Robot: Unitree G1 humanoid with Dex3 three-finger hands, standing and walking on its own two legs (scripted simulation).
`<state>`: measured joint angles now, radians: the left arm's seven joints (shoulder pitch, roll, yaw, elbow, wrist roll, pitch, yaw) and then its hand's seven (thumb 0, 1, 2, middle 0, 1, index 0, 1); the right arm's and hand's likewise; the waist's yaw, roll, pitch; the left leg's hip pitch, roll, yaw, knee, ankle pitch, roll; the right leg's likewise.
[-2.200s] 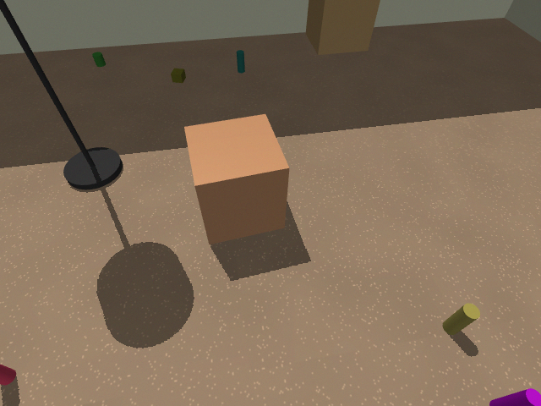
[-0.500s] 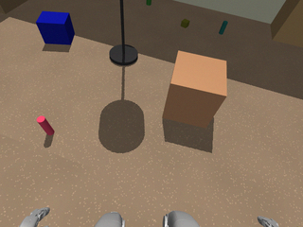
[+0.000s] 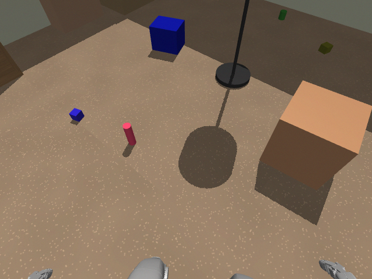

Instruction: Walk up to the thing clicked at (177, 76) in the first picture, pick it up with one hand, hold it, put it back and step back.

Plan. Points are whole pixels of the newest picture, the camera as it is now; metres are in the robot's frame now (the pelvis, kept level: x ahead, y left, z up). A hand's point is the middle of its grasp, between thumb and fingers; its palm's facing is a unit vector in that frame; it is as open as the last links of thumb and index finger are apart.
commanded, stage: walk up
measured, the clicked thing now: (325, 48) +2.00 -1.14 -0.72
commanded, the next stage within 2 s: stand in 1.14 s
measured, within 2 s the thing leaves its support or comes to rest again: neither
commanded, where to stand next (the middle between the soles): +0.08 +0.00 m, yaw +11 degrees
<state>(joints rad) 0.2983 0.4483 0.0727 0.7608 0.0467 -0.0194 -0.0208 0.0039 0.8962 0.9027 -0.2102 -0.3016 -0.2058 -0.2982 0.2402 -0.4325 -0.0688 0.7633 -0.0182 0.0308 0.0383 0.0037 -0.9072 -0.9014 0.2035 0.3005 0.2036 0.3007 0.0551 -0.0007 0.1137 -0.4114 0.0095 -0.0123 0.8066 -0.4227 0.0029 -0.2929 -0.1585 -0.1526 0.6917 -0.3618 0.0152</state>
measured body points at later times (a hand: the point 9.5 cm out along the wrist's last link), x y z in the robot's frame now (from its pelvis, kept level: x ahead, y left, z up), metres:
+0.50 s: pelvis +0.01 +0.01 -0.01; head +0.04 +0.02 +0.44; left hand +0.01 +0.33 -0.13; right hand +0.17 -0.29 -0.12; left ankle +0.01 +0.12 -0.72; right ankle +0.05 -0.14 -0.72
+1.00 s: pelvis +0.01 +0.00 +0.01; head +0.02 +0.00 +0.46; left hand +0.03 +0.31 -0.11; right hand +0.18 -0.27 -0.11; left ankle +0.01 +0.12 -0.72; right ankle +0.06 -0.14 -0.72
